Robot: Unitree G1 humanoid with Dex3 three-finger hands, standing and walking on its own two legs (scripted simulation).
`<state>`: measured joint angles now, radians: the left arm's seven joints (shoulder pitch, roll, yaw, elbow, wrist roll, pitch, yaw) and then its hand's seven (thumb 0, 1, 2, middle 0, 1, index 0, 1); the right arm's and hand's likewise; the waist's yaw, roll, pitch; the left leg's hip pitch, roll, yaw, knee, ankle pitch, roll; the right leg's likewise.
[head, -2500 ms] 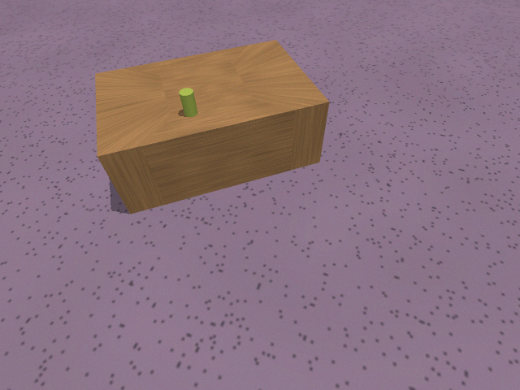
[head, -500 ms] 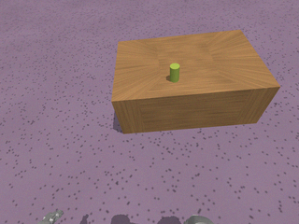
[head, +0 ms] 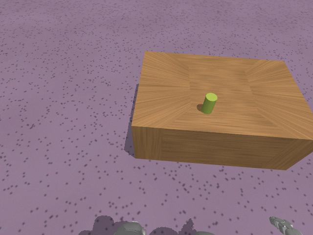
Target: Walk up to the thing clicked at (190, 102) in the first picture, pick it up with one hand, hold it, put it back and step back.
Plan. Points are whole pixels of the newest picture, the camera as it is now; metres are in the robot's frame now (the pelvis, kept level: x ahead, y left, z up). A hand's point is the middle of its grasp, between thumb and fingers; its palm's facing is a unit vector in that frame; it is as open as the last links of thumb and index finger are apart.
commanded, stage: walk up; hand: right
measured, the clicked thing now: (209, 103) +0.79 -0.25 -0.31
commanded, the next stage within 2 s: none
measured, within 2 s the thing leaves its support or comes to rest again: neither
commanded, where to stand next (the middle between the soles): +0.33 -0.01 m, yaw -3 degrees
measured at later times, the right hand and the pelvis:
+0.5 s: hand (263, 225) +0.18 -0.28 -0.15, palm faces +0.03 +0.95 -0.32, open 7.4 cm; pelvis +0.16 -0.02 +0.00, yaw -2 degrees
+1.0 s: hand (242, 177) +0.31 -0.25 -0.13, palm faces +0.00 +0.91 -0.42, open 7.4 cm; pelvis +0.24 +0.02 +0.00, yaw -3 degrees
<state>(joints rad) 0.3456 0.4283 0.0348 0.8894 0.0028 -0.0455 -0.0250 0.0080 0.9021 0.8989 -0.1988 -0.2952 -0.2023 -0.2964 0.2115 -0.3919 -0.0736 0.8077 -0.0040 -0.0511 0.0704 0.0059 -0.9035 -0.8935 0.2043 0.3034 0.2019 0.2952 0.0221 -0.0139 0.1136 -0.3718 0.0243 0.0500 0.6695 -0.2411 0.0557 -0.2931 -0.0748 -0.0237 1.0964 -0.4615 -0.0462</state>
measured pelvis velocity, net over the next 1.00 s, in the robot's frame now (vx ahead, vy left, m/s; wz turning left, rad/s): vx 0.24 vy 0.02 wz -0.05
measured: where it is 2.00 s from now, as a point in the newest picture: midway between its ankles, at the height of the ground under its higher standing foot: (158, 224)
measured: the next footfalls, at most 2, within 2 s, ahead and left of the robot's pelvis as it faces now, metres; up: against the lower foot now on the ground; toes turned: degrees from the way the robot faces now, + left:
right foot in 0.42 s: +0.28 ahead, -0.13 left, +0.00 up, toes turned -6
left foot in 0.88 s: +0.36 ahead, +0.11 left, +0.00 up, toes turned -3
